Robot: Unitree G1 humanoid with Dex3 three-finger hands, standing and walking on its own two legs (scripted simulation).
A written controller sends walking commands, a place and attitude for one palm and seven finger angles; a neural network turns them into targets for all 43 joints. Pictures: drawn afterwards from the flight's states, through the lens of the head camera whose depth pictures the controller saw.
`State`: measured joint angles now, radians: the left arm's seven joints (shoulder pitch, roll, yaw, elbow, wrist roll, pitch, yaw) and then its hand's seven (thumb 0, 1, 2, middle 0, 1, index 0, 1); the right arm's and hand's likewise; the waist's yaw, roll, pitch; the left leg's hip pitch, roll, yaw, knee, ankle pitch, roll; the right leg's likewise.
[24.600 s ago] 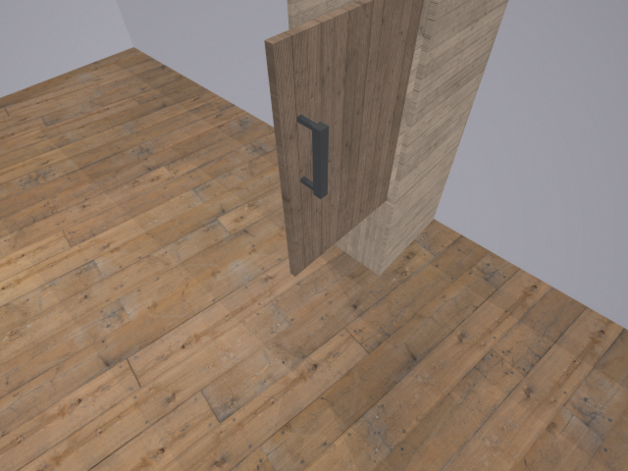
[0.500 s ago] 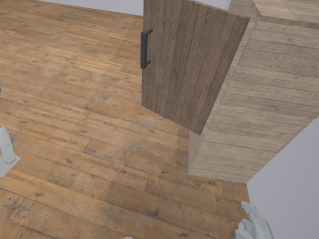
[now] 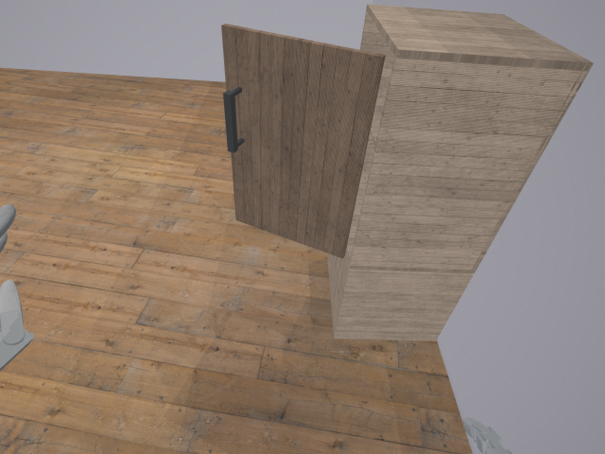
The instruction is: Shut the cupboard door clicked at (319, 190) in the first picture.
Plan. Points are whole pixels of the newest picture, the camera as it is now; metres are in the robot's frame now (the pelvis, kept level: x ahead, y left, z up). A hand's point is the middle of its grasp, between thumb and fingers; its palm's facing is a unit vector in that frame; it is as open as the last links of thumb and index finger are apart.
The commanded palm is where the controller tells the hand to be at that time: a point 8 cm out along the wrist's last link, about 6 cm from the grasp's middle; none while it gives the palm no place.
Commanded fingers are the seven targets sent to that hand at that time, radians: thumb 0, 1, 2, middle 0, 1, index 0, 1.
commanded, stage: stop stepping back and stand still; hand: left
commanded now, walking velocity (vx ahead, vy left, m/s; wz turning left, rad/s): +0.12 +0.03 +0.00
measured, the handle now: (235, 120) +0.90 +0.20 +0.05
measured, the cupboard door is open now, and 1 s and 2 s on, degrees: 65 65 65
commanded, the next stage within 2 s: let the arm hang, fingers relaxed in 0.72 s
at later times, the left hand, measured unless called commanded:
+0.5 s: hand out of the picture +0.14 +0.32 +0.17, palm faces +0.51 -0.76 -0.39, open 7.4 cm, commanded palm +0.10 +0.34 +0.19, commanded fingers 0.00 0.90 0.90 -0.20 -0.30 -0.20 -0.30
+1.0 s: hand out of the picture +0.13 +0.28 -0.07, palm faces +0.08 -0.93 -0.37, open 7.4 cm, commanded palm none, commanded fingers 0.00 0.90 0.90 -0.20 -0.30 -0.20 -0.30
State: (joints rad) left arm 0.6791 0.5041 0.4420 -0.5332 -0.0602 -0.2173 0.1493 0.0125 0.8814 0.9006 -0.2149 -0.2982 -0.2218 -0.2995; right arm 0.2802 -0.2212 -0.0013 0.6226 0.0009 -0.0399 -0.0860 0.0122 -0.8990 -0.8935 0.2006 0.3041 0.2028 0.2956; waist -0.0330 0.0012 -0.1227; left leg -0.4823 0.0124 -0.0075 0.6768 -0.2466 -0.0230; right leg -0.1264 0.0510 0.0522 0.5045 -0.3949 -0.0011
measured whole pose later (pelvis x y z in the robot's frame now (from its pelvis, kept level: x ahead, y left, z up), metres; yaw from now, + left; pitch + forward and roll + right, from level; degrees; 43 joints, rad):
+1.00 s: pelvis -0.04 +0.05 +0.00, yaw +2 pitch +0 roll -1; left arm 0.25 0.28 0.06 0.44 0.02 0.04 0.02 0.01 0.90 0.90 -0.19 -0.29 -0.20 -0.30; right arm 0.14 -0.29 0.00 0.80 -0.01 -0.02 0.00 0.01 -0.90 -0.89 0.20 0.30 0.20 0.30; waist -0.01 0.07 -0.01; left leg -0.40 -0.01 0.04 0.62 -0.22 0.04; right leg -0.26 0.03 -0.04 0.62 -0.36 -0.03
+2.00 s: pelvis -0.04 +0.06 +0.02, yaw +1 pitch -1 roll -1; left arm 0.34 0.11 0.00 1.14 0.01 -0.01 0.04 0.00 0.91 0.90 -0.20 -0.29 -0.20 -0.30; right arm 0.31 -0.13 0.00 1.13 -0.02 0.01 -0.03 0.00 -0.91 -0.89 0.19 0.30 0.20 0.29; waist -0.01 0.01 0.01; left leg -0.26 -0.02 0.05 0.40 -0.12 0.05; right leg -0.13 0.02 -0.02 0.41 -0.26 -0.02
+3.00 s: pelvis -0.02 +0.06 -0.01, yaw +11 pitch -2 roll -1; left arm 0.21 0.21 0.05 1.00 0.02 0.02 0.04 0.01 0.90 0.90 -0.20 -0.29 -0.20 -0.30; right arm 0.23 -0.19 -0.04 1.03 -0.02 0.07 0.01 0.01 -0.91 -0.89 0.20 0.30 0.20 0.29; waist -0.03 -0.01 0.11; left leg -0.35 0.00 0.05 0.69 -0.33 -0.01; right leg -0.14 -0.04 -0.17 0.61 -0.43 0.00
